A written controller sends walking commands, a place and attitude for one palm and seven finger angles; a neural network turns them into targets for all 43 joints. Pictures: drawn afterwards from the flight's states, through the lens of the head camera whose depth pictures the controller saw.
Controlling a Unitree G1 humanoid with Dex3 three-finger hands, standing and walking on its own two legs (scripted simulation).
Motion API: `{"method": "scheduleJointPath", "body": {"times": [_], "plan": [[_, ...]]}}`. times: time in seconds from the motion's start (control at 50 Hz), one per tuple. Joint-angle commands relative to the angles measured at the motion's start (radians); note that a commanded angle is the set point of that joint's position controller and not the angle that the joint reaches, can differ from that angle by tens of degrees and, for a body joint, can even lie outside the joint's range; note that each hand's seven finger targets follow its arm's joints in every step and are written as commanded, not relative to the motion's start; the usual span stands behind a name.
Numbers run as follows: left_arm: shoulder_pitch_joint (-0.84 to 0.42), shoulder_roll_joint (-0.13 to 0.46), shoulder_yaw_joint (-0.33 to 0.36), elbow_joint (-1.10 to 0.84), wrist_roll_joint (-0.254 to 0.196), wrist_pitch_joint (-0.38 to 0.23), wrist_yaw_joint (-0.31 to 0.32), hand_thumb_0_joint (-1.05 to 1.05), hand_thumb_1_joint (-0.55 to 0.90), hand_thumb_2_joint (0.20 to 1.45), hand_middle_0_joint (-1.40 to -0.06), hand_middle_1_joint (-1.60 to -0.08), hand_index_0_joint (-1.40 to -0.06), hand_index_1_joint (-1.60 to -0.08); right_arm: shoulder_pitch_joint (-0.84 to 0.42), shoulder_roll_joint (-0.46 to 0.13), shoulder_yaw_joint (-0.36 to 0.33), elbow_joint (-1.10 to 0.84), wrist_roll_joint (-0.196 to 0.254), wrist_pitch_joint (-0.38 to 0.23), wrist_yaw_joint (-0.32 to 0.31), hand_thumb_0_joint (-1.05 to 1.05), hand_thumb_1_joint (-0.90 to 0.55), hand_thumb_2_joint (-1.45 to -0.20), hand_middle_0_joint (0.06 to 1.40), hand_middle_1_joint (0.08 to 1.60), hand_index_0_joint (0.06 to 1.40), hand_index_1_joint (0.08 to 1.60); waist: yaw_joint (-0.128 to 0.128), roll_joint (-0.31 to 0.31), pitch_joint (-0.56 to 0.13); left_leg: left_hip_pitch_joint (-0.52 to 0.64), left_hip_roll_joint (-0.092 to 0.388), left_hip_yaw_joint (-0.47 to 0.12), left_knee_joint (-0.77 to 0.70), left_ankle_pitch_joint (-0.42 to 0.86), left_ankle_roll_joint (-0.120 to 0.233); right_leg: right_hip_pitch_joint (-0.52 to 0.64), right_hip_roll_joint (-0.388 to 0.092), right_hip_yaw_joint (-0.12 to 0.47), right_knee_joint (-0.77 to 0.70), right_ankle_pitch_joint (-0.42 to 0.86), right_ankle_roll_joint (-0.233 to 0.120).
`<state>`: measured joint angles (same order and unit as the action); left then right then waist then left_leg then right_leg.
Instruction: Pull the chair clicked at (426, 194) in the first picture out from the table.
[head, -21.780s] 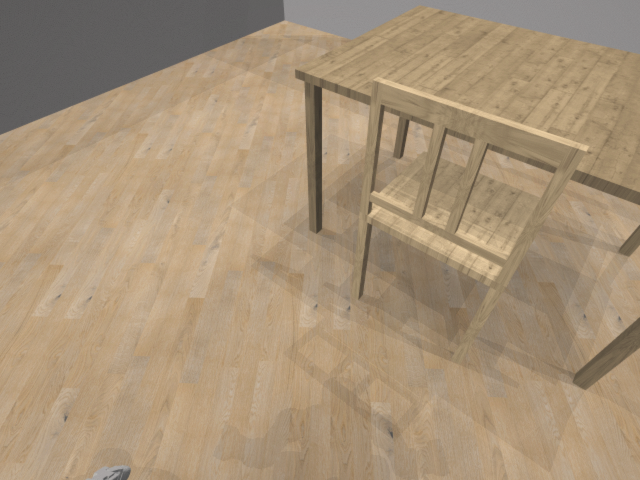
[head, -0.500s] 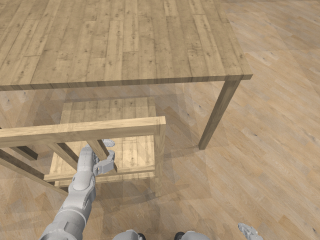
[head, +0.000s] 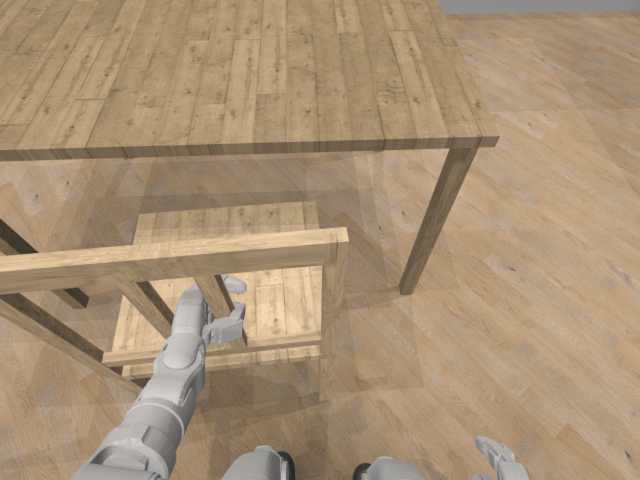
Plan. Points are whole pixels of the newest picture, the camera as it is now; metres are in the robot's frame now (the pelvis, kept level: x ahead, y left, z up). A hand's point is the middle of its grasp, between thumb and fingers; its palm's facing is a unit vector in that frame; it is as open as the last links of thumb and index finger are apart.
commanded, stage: step backward, pulling the chair out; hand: left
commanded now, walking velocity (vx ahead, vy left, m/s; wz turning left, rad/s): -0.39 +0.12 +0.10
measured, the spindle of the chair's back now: (162, 319) +0.34 +0.25 -0.09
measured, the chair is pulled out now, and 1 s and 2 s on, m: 0.18 0.30 0.51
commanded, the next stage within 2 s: none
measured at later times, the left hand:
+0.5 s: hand (229, 355) +0.28 +0.14 -0.06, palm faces -0.02 -0.99 -0.17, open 5.7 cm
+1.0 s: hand (217, 416) +0.20 +0.14 -0.06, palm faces -0.02 -0.99 -0.17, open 5.7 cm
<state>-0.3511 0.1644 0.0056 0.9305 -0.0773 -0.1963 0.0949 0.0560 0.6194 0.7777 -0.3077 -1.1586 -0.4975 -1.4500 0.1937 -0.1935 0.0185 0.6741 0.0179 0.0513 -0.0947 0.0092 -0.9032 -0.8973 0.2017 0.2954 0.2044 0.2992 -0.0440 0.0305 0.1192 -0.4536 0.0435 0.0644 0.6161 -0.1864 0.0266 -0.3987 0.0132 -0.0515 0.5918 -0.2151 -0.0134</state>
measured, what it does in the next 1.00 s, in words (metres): walks backwards: left foot, then right foot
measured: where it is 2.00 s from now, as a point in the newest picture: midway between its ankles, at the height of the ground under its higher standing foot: outside the picture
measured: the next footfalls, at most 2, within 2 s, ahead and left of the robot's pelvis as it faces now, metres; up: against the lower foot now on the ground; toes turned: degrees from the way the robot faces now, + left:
left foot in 0.24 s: -0.01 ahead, +0.15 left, +0.00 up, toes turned +1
right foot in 0.36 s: +0.05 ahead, -0.11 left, +0.00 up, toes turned -2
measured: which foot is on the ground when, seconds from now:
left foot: down 0.00-0.04, up 0.06-0.22, down 0.24-1.00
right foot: down 0.00-0.28, up 0.30-0.34, down 0.36-0.68, up 0.70-0.82, down 0.84-1.00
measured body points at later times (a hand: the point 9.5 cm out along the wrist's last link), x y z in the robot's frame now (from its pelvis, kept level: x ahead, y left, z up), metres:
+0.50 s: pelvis -0.05 +0.01 +0.00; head +0.02 +0.01 +0.45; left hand +0.27 +0.19 -0.05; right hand +0.06 -0.23 -0.12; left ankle -0.02 +0.16 -0.72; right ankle +0.01 -0.11 -0.72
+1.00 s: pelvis -0.13 +0.01 +0.01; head -0.06 +0.01 +0.45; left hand +0.20 +0.19 -0.05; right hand -0.02 -0.23 -0.12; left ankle -0.06 +0.15 -0.72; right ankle -0.10 -0.11 -0.72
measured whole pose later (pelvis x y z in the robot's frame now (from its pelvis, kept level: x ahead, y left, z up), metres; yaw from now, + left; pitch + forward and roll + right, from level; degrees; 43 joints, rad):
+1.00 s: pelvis -0.13 +0.01 +0.01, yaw -1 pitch +2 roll -3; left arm -0.35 0.18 0.02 0.90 -0.05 -0.20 0.08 0.07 0.60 0.80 -0.32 -1.19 -0.50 -1.45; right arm 0.16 -0.19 0.00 0.70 0.01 0.04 -0.08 0.01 -0.90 -0.90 0.20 0.30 0.21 0.30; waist -0.06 0.04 0.14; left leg -0.45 0.08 -0.03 0.60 -0.21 -0.03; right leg -0.34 0.04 -0.04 0.51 -0.20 -0.01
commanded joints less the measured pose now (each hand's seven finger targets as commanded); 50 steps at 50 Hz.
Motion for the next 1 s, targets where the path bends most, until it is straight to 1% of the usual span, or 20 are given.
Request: {"method": "scheduleJointPath", "body": {"times": [0.0, 0.06, 0.12, 0.18, 0.22, 0.28, 0.32, 0.36, 0.42, 0.46, 0.5, 0.56, 0.6, 0.64, 0.7, 0.78, 0.84, 0.88, 0.92, 0.98], "plan": [[-0.169, 0.191, 0.033, -0.188, 0.044, -0.082, 0.032, 0.000, 0.900, 0.900, -0.500, -1.450, -0.500, -1.450, 0.035, -0.177, -0.077, -0.085, 0.011, -0.044, -0.028, 0.000, -0.900, -0.900, 0.200, 0.300, 0.200, 0.300, 0.006, -0.119, -0.368, 0.099, 0.012, -0.087, 0.086, -0.260, -0.043, 0.088, -0.322, 0.378, -0.287, -0.075, -0.110], [-0.197, 0.166, 0.025, -0.157, 0.062, -0.055, 0.040, 0.000, 0.900, 0.900, -0.500, -1.450, -0.500, -1.450, -0.003, -0.163, -0.057, -0.057, 0.003, -0.056, -0.019, 0.000, -0.900, -0.900, 0.200, 0.300, 0.200, 0.300, 0.026, -0.138, -0.391, 0.009, -0.026, -0.161, 0.291, -0.326, -0.056, 0.207, -0.415, 0.351, -0.258, 0.265, -0.172], [-0.205, 0.163, 0.034, -0.146, 0.064, -0.040, 0.037, 0.000, 0.900, 0.900, -0.500, -1.450, -0.500, -1.450, 0.004, -0.169, -0.048, -0.032, 0.007, -0.056, -0.022, 0.000, -0.900, -0.900, 0.200, 0.300, 0.200, 0.300, 0.008, -0.134, -0.403, 0.058, -0.014, -0.164, 0.136, -0.265, -0.060, 0.261, -0.360, 0.224, -0.164, 0.475, -0.122], [-0.217, 0.112, -0.018, -0.171, 0.054, -0.034, 0.025, 0.000, 0.900, 0.900, -0.500, -1.450, -0.500, -1.450, 0.031, -0.180, -0.051, -0.025, 0.005, -0.052, -0.036, 0.000, -0.900, -0.900, 0.200, 0.300, 0.200, 0.300, -0.002, -0.134, -0.390, 0.150, 0.034, -0.130, -0.188, 0.009, -0.039, 0.263, -0.247, 0.126, -0.092, 0.396, -0.032], [-0.209, 0.073, -0.045, -0.193, 0.050, -0.037, 0.017, 0.000, 0.900, 0.900, -0.500, -1.450, -0.500, -1.450, 0.029, -0.200, -0.072, -0.056, 0.004, -0.035, -0.036, 0.000, -0.900, -0.900, 0.200, 0.300, 0.200, 0.300, 0.018, -0.016, -0.370, 0.185, 0.153, -0.212, -0.192, 0.243, 0.019, 0.196, -0.111, 0.072, -0.055, 0.227, 0.030], [-0.244, 0.042, -0.065, -0.260, 0.062, -0.048, 0.005, 0.000, 0.900, 0.900, -0.500, -1.450, -0.500, -1.450, -0.010, -0.170, -0.066, -0.093, -0.016, -0.021, -0.022, 0.000, -0.900, -0.900, 0.200, 0.300, 0.200, 0.300, 0.018, 0.187, -0.384, 0.129, 0.225, -0.263, -0.208, 0.365, 0.054, 0.198, -0.078, 0.044, 0.116, 0.063, 0.017], [-0.183, 0.042, -0.048, -0.254, 0.062, -0.043, 0.003, 0.000, 0.900, 0.900, -0.500, -1.450, -0.500, -1.450, 0.005, -0.173, -0.078, -0.088, -0.021, -0.021, -0.010, 0.000, -0.900, -0.900, 0.200, 0.300, 0.200, 0.300, 0.024, 0.163, -0.371, 0.175, 0.254, -0.280, -0.165, 0.452, 0.072, 0.157, -0.063, 0.055, 0.089, -0.025, 0.005], [-0.193, 0.031, -0.059, -0.261, 0.072, -0.055, -0.003, 0.000, 0.900, 0.900, -0.500, -1.450, -0.500, -1.450, 0.022, -0.169, -0.080, -0.077, -0.025, -0.034, 0.003, 0.000, -0.900, -0.900, 0.200, 0.300, 0.200, 0.300, 0.011, 0.139, -0.373, 0.232, 0.239, -0.259, -0.098, 0.550, 0.054, 0.168, -0.074, 0.066, -0.001, 0.120, -0.004], [-0.158, 0.102, -0.011, -0.275, 0.073, -0.064, 0.001, 0.000, 0.900, 0.900, -0.500, -1.450, -0.500, -1.450, 0.040, -0.175, -0.090, -0.080, -0.014, -0.030, -0.001, 0.000, -0.900, -0.900, 0.200, 0.300, 0.200, 0.300, -0.009, 0.049, -0.457, 0.198, 0.157, -0.154, -0.046, 0.414, -0.017, 0.296, -0.128, 0.099, -0.059, 0.492, -0.018], [-0.146, 0.130, 0.002, -0.287, 0.068, -0.070, 0.005, 0.000, 0.900, 0.900, -0.500, -1.450, -0.500, -1.450, 0.026, -0.156, -0.084, -0.091, -0.005, -0.029, -0.011, 0.000, -0.900, -0.900, 0.200, 0.300, 0.200, 0.300, -0.008, -0.083, -0.473, 0.133, 0.050, -0.071, 0.049, 0.033, -0.064, 0.302, -0.248, 0.197, -0.133, 0.517, -0.064], [-0.088, 0.166, 0.027, -0.250, 0.061, -0.050, 0.012, 0.000, 0.900, 0.900, -0.500, -1.450, -0.500, -1.450, 0.010, -0.160, -0.080, -0.089, 0.000, -0.029, -0.022, 0.000, -0.900, -0.900, 0.200, 0.300, 0.200, 0.300, 0.016, -0.140, -0.447, 0.074, -0.022, -0.086, 0.184, -0.315, -0.068, 0.258, -0.345, 0.276, -0.224, 0.450, -0.121], [-0.114, 0.126, 0.013, -0.244, 0.072, -0.018, 0.013, 0.000, 0.900, 0.900, -0.500, -1.450, -0.500, -1.450, -0.011, -0.150, -0.049, -0.075, -0.006, -0.031, -0.023, 0.000, -0.900, -0.900, 0.200, 0.300, 0.200, 0.300, 0.010, -0.177, -0.436, 0.047, -0.002, -0.142, 0.125, -0.286, -0.060, 0.300, -0.337, 0.199, -0.170, 0.509, -0.110], [-0.123, 0.117, -0.003, -0.253, 0.064, -0.009, 0.012, 0.000, 0.900, 0.900, -0.500, -1.450, -0.500, -1.450, 0.001, -0.167, -0.046, -0.064, -0.004, -0.028, -0.036, 0.000, -0.900, -0.900, 0.200, 0.300, 0.200, 0.300, -0.005, -0.174, -0.414, 0.123, 0.025, -0.130, -0.092, -0.128, -0.050, 0.283, -0.268, 0.123, -0.128, 0.465, -0.062], [-0.152, 0.077, -0.046, -0.323, 0.055, -0.020, 0.005, 0.000, 0.900, 0.900, -0.500, -1.450, -0.500, -1.450, -0.018, -0.195, -0.061, -0.099, -0.009, -0.016, -0.041, 0.000, -0.900, -0.900, 0.200, 0.300, 0.200, 0.300, 0.008, 0.034, -0.396, 0.170, 0.153, -0.232, -0.231, 0.224, 0.018, 0.215, -0.102, 0.044, -0.031, 0.226, 0.026], [-0.218, 0.064, -0.055, -0.352, 0.058, -0.025, 0.002, 0.000, 0.900, 0.900, -0.500, -1.450, -0.500, -1.450, -0.044, -0.163, -0.056, -0.105, -0.031, -0.006, -0.026, 0.000, -0.900, -0.900, 0.200, 0.300, 0.200, 0.300, 0.021, 0.248, -0.343, 0.103, 0.275, -0.335, -0.272, 0.290, 0.104, 0.145, -0.049, 0.046, 0.183, -0.167, 0.012], [-0.244, 0.039, -0.065, -0.267, 0.072, -0.049, 0.000, 0.000, 0.900, 0.900, -0.500, -1.450, -0.500, -1.450, 0.040, -0.169, -0.076, -0.041, -0.029, -0.039, 0.001, 0.000, -0.900, -0.900, 0.200, 0.300, 0.200, 0.300, -0.001, 0.143, -0.401, 0.396, 0.259, -0.295, -0.075, 0.724, 0.082, 0.096, -0.054, 0.063, -0.053, -0.008, 0.000], [-0.246, 0.075, -0.044, -0.229, 0.089, -0.066, -0.004, 0.000, 0.900, 0.900, -0.500, -1.450, -0.500, -1.450, 0.038, -0.175, -0.076, -0.028, -0.029, -0.049, 0.007, 0.000, -0.900, -0.900, 0.200, 0.300, 0.200, 0.300, -0.002, 0.183, -0.404, 0.359, 0.220, -0.239, -0.063, 0.652, 0.043, 0.155, -0.069, 0.067, -0.114, 0.160, -0.006], [-0.224, 0.131, 0.006, -0.232, 0.083, -0.079, 0.002, 0.000, 0.900, 0.900, -0.500, -1.450, -0.500, -1.450, 0.044, -0.177, -0.090, -0.039, -0.018, -0.042, -0.003, 0.000, -0.900, -0.900, 0.200, 0.300, 0.200, 0.300, -0.013, 0.079, -0.480, 0.322, 0.177, -0.184, -0.046, 0.565, 0.008, 0.252, -0.085, 0.079, -0.116, 0.386, -0.006], [-0.169, 0.154, 0.020, -0.226, 0.067, -0.083, -0.002, 0.000, 0.900, 0.900, -0.500, -1.450, -0.500, -1.450, 0.026, -0.166, -0.087, -0.064, -0.008, -0.038, -0.012, 0.000, -0.900, -0.900, 0.200, 0.300, 0.200, 0.300, -0.010, 0.004, -0.470, 0.207, 0.121, -0.135, -0.025, 0.291, -0.023, 0.296, -0.164, 0.146, -0.121, 0.457, -0.033], [-0.133, 0.188, 0.036, -0.224, 0.063, -0.080, 0.007, 0.000, 0.900, 0.900, -0.500, -1.450, -0.500, -1.450, -0.028, -0.157, -0.077, -0.083, 0.000, -0.042, -0.027, 0.000, -0.900, -0.900, 0.200, 0.300, 0.200, 0.300, 0.015, -0.125, -0.404, 0.097, -0.011, -0.102, 0.177, -0.255, -0.061, 0.199, -0.337, 0.268, -0.255, 0.299, -0.107]]}}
